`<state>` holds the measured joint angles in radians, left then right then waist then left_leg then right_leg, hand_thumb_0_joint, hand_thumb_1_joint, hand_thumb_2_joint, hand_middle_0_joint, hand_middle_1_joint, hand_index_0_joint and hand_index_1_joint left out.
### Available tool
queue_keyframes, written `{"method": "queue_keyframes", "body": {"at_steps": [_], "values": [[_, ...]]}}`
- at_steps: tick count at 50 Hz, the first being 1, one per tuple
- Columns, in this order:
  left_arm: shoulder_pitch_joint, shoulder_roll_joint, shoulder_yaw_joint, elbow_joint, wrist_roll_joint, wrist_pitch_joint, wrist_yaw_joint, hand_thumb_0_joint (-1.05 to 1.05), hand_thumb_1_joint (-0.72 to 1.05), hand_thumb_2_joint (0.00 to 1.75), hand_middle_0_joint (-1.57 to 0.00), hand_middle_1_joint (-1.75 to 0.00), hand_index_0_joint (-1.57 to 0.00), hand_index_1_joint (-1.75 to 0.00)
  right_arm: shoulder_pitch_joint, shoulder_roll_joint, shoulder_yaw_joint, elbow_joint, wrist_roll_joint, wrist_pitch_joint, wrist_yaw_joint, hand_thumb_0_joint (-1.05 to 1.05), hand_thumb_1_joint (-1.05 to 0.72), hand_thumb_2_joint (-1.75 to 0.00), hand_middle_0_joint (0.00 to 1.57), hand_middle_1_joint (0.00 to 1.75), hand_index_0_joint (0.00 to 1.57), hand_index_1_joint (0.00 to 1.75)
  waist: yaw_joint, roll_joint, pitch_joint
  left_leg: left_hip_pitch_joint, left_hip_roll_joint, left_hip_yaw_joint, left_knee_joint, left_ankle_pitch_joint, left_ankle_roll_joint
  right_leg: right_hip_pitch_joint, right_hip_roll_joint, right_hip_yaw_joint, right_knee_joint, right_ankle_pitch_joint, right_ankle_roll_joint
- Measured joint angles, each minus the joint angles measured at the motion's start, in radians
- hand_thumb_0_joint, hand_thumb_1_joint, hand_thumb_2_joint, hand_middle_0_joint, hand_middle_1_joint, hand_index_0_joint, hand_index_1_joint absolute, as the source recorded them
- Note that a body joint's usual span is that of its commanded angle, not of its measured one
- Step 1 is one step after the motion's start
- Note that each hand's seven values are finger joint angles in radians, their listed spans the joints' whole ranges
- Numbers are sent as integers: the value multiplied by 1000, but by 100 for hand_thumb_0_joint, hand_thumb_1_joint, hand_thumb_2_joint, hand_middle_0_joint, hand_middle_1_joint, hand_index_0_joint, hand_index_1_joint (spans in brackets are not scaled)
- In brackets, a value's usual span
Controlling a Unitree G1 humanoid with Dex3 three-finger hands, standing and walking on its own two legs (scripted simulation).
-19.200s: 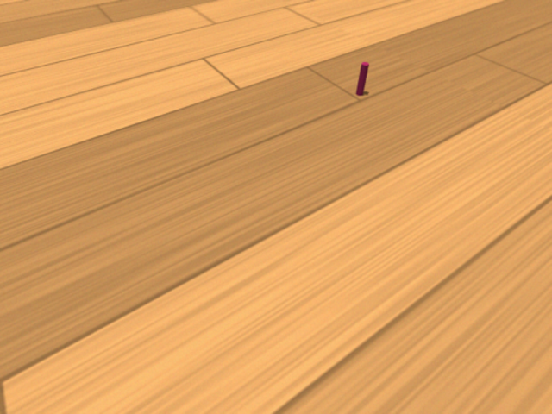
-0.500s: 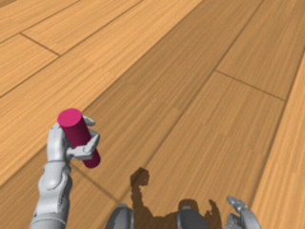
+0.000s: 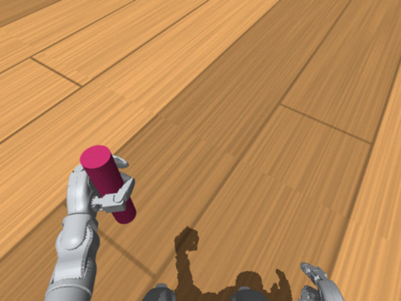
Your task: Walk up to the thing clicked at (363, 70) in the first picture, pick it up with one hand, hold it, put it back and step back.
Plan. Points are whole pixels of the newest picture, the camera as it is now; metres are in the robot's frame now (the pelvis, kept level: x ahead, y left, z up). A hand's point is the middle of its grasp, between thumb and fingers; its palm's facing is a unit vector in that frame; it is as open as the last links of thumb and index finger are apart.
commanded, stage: lift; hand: left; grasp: from the side
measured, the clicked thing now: (113, 190) +0.33 +0.18 +0.02
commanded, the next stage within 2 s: hold in 0.06 s
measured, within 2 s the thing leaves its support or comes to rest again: neither
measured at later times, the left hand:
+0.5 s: hand (113, 179) +0.33 +0.17 +0.06, palm faces +0.10 -1.00 -0.01, open 6.6 cm
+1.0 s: hand (111, 181) +0.32 +0.17 +0.07, palm faces +0.10 -0.99 -0.02, open 6.6 cm
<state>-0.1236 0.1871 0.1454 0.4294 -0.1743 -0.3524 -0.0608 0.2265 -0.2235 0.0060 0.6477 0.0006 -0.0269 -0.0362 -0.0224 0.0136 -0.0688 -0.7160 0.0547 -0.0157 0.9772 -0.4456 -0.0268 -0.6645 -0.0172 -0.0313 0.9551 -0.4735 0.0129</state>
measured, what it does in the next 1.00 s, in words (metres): stands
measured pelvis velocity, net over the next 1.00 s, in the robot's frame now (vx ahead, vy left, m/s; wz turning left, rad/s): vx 0.00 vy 0.00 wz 0.00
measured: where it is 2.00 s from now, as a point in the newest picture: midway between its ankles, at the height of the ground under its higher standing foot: outside the picture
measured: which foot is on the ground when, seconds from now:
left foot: down 0.00-1.00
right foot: down 0.00-1.00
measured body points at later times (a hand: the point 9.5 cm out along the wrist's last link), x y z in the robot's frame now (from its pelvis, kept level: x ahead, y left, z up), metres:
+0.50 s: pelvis +0.01 +0.00 +0.01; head +0.05 +0.01 +0.46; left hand +0.32 +0.23 +0.06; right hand +0.14 -0.24 -0.10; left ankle +0.02 +0.13 -0.68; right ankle +0.00 -0.13 -0.68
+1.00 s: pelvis +0.00 +0.00 +0.02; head +0.03 +0.01 +0.47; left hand +0.31 +0.22 +0.07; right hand +0.13 -0.24 -0.09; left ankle +0.02 +0.13 -0.68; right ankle +0.00 -0.13 -0.68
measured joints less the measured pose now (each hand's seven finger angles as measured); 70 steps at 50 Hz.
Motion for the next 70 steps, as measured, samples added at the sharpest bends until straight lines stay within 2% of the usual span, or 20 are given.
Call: {"method": "queue_keyframes", "body": {"at_steps": [17,33,41,70], "values": [[-4,-5,1,27,3,-12,-6,1,2,113,-95,-111,-92,-109,3,2,-5,-7,-1,24,8,1,-90,-89,20,30,20,30,3,-1,14,81,-2,10,-62,13,3,79,-1,7,-65,18,4],[9,-4,-25,-1,14,10,11,1,2,113,-95,-111,-92,-109,2,4,-4,2,3,35,5,1,-91,-89,20,30,20,30,5,1,20,144,-3,12,-107,31,5,143,-2,8,-113,37,6],[-5,-15,-22,8,14,15,30,1,2,113,-95,-111,-92,-109,4,5,-4,1,4,35,7,1,-90,-89,20,30,20,30,4,0,30,162,-6,15,-129,47,7,159,-4,9,-132,53,7],[14,-12,-31,12,18,-3,28,1,2,113,-94,-111,-92,-109,5,7,-6,15,6,16,16,1,-91,-90,20,30,20,30,4,0,39,187,-8,17,-150,66,9,184,-5,12,-155,73,10]]}}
